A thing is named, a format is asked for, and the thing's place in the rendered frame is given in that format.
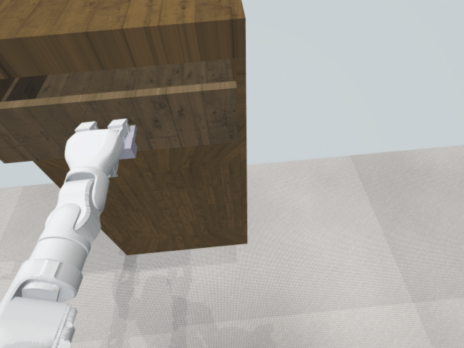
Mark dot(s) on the robot left forearm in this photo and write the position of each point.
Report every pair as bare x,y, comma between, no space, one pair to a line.
53,271

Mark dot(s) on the robot left upper arm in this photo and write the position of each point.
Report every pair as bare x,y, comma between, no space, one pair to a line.
37,323

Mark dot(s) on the cabinet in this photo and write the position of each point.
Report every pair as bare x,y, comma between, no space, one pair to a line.
164,199

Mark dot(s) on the handle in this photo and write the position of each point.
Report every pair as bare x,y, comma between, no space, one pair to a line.
130,148

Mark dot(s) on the left robot hand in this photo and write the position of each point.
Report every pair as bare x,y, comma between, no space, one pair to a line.
97,148

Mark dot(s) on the drawer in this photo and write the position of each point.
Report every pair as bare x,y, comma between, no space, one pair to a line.
176,105

